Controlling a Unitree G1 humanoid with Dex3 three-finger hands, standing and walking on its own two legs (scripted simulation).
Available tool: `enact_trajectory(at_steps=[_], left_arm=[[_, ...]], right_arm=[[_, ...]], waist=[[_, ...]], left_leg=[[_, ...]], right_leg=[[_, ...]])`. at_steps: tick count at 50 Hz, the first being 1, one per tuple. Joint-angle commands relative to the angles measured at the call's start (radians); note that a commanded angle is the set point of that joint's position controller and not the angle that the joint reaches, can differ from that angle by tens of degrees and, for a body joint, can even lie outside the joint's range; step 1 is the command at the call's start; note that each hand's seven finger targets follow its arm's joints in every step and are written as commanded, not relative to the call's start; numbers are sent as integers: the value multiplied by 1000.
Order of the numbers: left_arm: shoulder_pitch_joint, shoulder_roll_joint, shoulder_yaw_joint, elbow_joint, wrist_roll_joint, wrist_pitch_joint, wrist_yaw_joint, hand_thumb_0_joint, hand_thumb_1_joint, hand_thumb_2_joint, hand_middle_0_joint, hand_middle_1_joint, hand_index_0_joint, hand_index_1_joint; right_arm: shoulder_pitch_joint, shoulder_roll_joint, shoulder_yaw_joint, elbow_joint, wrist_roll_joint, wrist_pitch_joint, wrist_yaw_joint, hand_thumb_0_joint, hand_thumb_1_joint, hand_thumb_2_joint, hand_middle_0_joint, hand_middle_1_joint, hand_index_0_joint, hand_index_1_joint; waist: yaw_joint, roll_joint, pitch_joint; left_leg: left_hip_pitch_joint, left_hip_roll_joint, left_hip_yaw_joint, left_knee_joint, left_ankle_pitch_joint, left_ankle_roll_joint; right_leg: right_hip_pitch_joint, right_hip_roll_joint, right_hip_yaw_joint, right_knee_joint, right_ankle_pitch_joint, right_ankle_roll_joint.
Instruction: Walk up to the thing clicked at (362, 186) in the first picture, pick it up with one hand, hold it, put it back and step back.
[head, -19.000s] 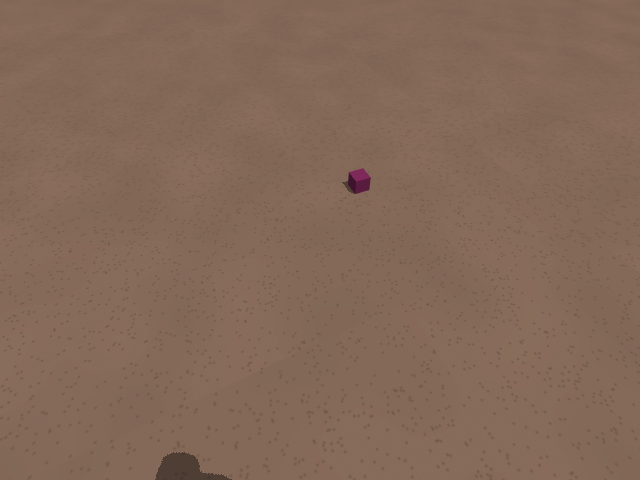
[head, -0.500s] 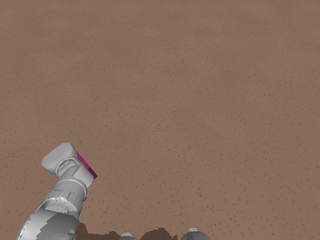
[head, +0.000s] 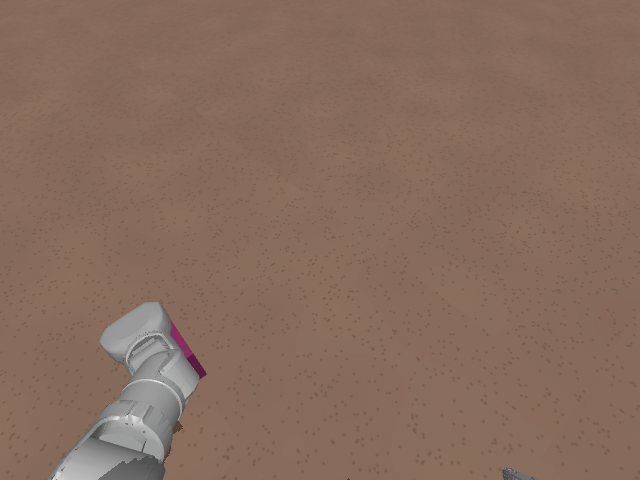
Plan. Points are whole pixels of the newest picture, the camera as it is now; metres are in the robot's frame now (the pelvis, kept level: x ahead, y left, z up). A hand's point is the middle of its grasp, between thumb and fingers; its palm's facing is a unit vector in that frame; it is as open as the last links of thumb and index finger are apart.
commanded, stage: hold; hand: left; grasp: from above
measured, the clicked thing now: (166, 362) +0.33 +0.24 -0.11
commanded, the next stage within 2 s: crouch in 1.66 s
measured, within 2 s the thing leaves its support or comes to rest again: neither
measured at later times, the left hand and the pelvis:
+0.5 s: hand (147, 354) +0.31 +0.24 -0.04, palm faces -0.30 -0.30 -0.91, open 10.3 cm; pelvis +0.00 +0.00 +0.01, yaw +0 degrees
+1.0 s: hand (147, 357) +0.30 +0.23 -0.02, palm faces -0.28 -0.31 -0.91, open 10.3 cm; pelvis +0.00 +0.00 +0.02, yaw +0 degrees
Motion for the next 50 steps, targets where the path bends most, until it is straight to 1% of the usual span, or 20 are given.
enact_trajectory(at_steps=[1, 4, 7, 14, 16, 17, 20, 23, 24, 25, 26, 28, 30, 34, 37, 42, 44, 45, 47, 50], left_arm=[[-346, 172, 27, -145, 35, 16, 35, 0, 303, 511, -770, -578, -770, -575], [-374, 177, 26, -176, 32, 24, 32, 0, 304, 522, -764, -602, -766, -596], [-376, 169, 18, -185, 37, 31, 29, 0, 266, 572, -766, -585, -751, -597], [-374, 162, 9, -207, 40, 42, 15, 0, 269, 595, -771, -599, -753, -614], [-372, 169, 10, -226, 39, 45, 11, 0, 269, 602, -760, -615, -746, -627], [-361, 148, -3, -215, 37, 49, 8, 0, 253, 595, -750, -619, -736, -629], [-381, 161, 0, -230, 35, 51, -1, 0, 228, 579, -730, -612, -717, -623], [-362, 167, -2, -242, 45, 54, -13, 0, 214, 635, -727, -633, -707, -651], [-345, 176, 9, -222, 45, 58, -12, 0, 227, 618, -725, -642, -710, -653], [-357, 164, 1, -258, 39, 58, -15, 0, 234, 628, -735, -641, -717, -656], [-341, 152, -4, -236, 45, 62, -19, 0, 229, 645, -740, -631, -717, -651], [-335, 170, -2, -257, 46, 65, -24, 0, 262, 614, -755, -632, -739, -645], [-342, 164, -2, -268, 47, 66, -28, 0, 229, 649, -741, -634, -718, -655], [-336, 179, -1, -294, 46, 74, -36, 0, 275, 600, -759, -637, -747, -647], [-329, 172, -8, -318, 56, 82, -39, 0, 238, 630, -737, -644, -719, -659], [-313, 173, -7, -356, 47, 96, -50, 0, 253, 600, -745, -621, -728, -635], [-320, 154, -18, -364, 50, 100, -56, 0, 247, 594, -751, -606, -732, -622], [-325, 190, -4, -377, 54, 104, -58, 0, 261, 578, -747, -627, -736, -635], [-283, 172, -11, -353, 49, 114, -66, 0, 255, 584, -749, -603, -733, -617], [-287, 174, -22, -394, 54, 119, -77, 0, 325, 561, -794, -605, -784, -613]], right_arm=[[-7, -132, -34, -96, 0, -37, 3, 0, -892, -896, 200, 300, 199, 300], [-20, -133, -34, -105, -2, -39, 13, 0, -897, -898, 200, 300, 199, 300], [-29, -131, -31, -109, 1, -38, 19, 0, -901, -899, 200, 300, 199, 300], [-44, -129, -27, -115, 5, -36, 30, 0, -901, -900, 200, 300, 199, 300], [-50, -129, -27, -118, 5, -36, 33, 0, -900, -899, 200, 300, 199, 300], [-55, -127, -25, -119, 5, -35, 34, 0, -902, -900, 200, 300, 199, 300], [-55, -128, -24, -117, 6, -36, 35, 0, -902, -900, 200, 300, 199, 300], [-65, -130, -25, -124, 9, -35, 37, 0, -903, -901, 200, 300, 199, 300], [-60, -130, -24, -122, 8, -34, 39, 0, -903, -900, 200, 300, 199, 300], [-70, -125, -23, -126, 6, -35, 40, 0, -903, -900, 200, 300, 199, 300], [-73, -124, -21, -125, 7, -35, 41, 0, -903, -901, 200, 300, 199, 300], [-76, -126, -21, -134, 7, -34, 41, 0, -903, -901, 200, 300, 199, 300], [-80, -126, -22, -137, 8, -33, 43, 0, -904, -901, 200, 300, 199, 300], [-91, -126, -18, -144, 7, -33, 42, 0, -906, -902, 199, 300, 199, 300], [-109, -123, -17, -150, 10, -31, 41, 0, -906, -902, 199, 300, 199, 300], [-123, -124, -16, -154, 10, -34, 41, 0, -905, -902, 199, 300, 199, 300], [-128, -119, -14, -156, 11, -34, 41, 0, -908, -903, 199, 300, 199, 300], [-130, -123, -15, -158, 12, -33, 40, 0, -908, -903, 199, 300, 199, 300], [-139, -122, -12, -158, 14, -31, 40, 0, -906, -902, 199, 300, 199, 300], [-151, -118, -9, -168, 13, -33, 36, 0, -907, -903, 199, 300, 199, 300]], waist=[[9, -15, -249], [20, -13, -260], [16, -37, -260], [25, -13, -263], [38, 0, -266], [29, -18, -255], [28, -19, -232], [39, -28, -228], [39, -20, -232], [42, -12, -233], [35, -28, -237], [46, -15, -230], [45, -25, -238], [47, -32, -219], [49, -12, -216], [53, -23, -223], [49, -42, -232], [56, -35, -237], [50, -47, -217], [61, -48, -200]], left_leg=[[152, -55, 10, -103, 264, 16], [176, -53, 6, -115, 289, 15], [188, -54, 12, -121, 295, 20], [223, -51, 10, -154, 304, 18], [238, -47, 7, -163, 325, 13], [243, -47, 5, -168, 325, 15], [239, -46, 7, -176, 312, 17], [240, -49, 10, -180, 311, 19], [237, -48, 10, -180, 314, 18], [248, -48, 10, -185, 319, 18], [252, -47, 9, -183, 328, 19], [252, -47, 10, -190, 332, 19], [258, -46, 12, -192, 332, 21], [249, -51, 15, -203, 291, 27], [264, -48, 14, -212, 284, 23], [275, -48, 12, -214, 288, 25], [279, -50, 13, -207, 308, 31], [280, -53, 16, -208, 311, 33], [273, -53, 17, -209, 301, 34], [270, -51, 11, -221, 278, 33]], right_leg=[[166, 35, 17, -114, 272, 1], [191, 36, 14, -121, 291, 0], [212, 32, 20, -138, 314, 6], [232, 35, 17, -154, 302, -2], [243, 38, 13, -152, 310, -6], [238, 40, 11, -159, 310, -5], [240, 39, 13, -170, 300, -5], [255, 36, 17, -183, 307, -2], [259, 36, 20, -178, 304, -4], [263, 36, 16, -182, 310, -4], [263, 36, 20, -180, 323, -2], [270, 37, 15, -185, 317, -5], [278, 36, 19, -188, 326, -2], [281, 31, 22, -206, 294, 0], [275, 34, 22, -209, 280, -2], [287, 32, 27, -212, 284, 0], [297, 30, 30, -213, 322, 7], [300, 28, 30, -217, 325, 7], [301, 26, 34, -216, 319, 9], [292, 29, 24, -225, 285, 5]])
